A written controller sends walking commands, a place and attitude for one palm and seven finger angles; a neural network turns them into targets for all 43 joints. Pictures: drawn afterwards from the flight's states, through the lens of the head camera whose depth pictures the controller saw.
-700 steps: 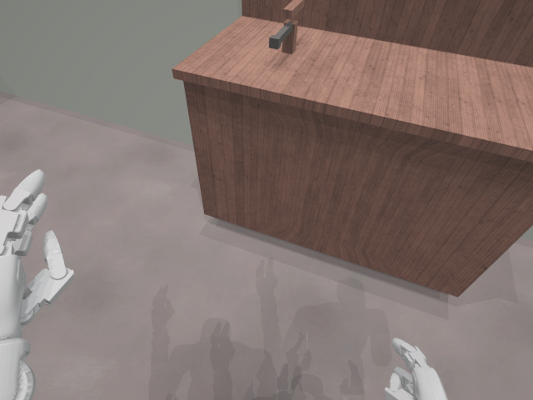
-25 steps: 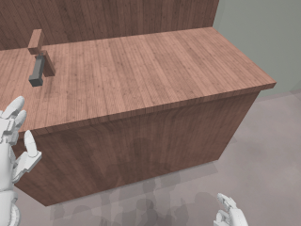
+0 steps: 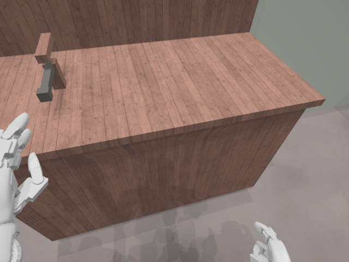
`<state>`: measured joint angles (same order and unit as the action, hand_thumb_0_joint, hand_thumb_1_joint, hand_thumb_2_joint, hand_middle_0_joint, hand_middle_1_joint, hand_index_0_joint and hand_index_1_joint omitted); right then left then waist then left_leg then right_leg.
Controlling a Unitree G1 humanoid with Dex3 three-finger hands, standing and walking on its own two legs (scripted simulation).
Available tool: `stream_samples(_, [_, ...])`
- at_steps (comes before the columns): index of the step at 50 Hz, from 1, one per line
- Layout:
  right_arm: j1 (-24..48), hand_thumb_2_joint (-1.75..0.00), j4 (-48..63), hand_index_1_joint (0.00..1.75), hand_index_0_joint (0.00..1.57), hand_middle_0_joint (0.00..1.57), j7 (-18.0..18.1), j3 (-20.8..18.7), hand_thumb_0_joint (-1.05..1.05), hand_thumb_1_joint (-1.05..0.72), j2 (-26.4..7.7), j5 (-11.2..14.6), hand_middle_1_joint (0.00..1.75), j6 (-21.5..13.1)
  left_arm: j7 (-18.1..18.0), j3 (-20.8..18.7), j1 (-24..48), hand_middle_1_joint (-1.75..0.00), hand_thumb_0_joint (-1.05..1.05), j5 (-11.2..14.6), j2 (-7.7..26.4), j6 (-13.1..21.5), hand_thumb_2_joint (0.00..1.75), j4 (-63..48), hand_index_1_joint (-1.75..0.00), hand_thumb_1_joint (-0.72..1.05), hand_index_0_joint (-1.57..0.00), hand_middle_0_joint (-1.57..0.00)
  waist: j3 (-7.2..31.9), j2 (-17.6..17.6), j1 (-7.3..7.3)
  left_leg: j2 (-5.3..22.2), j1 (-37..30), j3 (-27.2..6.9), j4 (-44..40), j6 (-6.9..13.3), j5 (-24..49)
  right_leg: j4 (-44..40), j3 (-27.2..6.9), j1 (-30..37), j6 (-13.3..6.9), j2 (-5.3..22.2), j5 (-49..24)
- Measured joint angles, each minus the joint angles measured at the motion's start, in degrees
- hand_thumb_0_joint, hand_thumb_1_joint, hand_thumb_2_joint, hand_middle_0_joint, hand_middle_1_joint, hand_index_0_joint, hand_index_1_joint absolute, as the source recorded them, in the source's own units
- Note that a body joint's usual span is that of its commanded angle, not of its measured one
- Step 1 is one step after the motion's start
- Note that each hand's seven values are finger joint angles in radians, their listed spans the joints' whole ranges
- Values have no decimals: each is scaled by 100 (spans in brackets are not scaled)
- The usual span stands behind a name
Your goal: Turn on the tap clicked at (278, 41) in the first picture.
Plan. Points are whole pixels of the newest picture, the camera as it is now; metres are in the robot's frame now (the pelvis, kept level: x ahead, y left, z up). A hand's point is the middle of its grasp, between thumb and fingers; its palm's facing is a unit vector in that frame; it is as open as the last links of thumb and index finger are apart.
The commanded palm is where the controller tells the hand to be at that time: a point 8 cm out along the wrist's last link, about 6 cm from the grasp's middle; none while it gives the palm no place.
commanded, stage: come to a stop and stand still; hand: left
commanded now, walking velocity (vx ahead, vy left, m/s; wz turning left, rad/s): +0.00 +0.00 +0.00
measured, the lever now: (44, 94) +0.47 +0.39 +0.11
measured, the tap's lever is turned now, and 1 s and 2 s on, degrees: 0 0 0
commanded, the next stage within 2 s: look again from close up in 0.34 s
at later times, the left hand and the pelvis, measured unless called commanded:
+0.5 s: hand (32, 155) +0.24 +0.27 +0.18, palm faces +0.43 -0.77 -0.47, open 7.5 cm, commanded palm +0.16 +0.28 +0.18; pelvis +0.01 -0.01 +0.00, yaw +1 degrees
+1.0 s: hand (29, 154) +0.24 +0.27 +0.17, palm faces +0.45 -0.85 -0.28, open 7.4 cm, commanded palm +0.19 +0.30 +0.18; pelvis +0.03 +0.02 +0.00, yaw +0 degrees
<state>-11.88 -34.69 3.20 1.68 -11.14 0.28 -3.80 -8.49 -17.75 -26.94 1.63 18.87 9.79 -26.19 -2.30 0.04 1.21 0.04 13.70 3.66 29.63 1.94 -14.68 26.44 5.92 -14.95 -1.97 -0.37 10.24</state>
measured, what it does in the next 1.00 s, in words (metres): stands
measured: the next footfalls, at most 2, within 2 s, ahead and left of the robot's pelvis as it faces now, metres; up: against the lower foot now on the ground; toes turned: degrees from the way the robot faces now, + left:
right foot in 1.80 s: +0.18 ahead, -0.02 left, +0.00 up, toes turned +0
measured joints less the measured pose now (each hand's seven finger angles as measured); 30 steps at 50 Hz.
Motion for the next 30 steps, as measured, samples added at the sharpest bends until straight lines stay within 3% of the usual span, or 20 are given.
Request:
stream_samples(22, [16,-90,78,30,20,20,25,-20,1,-90,-35,10,30,92,-24,-8,-61,-30,2,59,56,-56,90,-160,-31,89,-21,-21,-23,20,-63,19,-32,-58,-39,-23,-71,-82,49,67,-4,-27,66])
stream_samples(24, [-144,-90,85,30,20,20,19,-132,1,-90,-2,-61,30,-153,244,-252,721,-30,2,-252,565,102,90,141,-31,88,-21,-22,-94,47,165,54,140,-125,112,-31,-92,-54,119,-24,-20,-54,54])
stream_samples(26, [-86,-90,-5,30,20,20,-60,-104,1,-90,20,-15,30,-247,274,-626,1407,-30,2,-126,874,346,90,631,-31,88,-21,-22,-213,114,249,68,176,-119,126,-28,-60,-69,116,-56,-66,-71,7])
stream_samples(28, [-35,-90,24,30,20,20,-171,-87,1,-90,-6,24,30,-334,190,-870,1608,-30,2,50,795,396,90,870,-31,88,-21,-22,-290,111,199,44,85,-27,9,-10,-4,-104,25,-33,-50,-49,-50])
stream_samples(30, [-49,-90,100,30,20,20,-275,-106,1,-90,-79,47,30,-419,136,-829,1389,-30,2,155,512,374,90,784,-31,89,-20,-21,-270,29,101,-5,0,67,-96,39,26,-114,-69,-17,22,-5,-68])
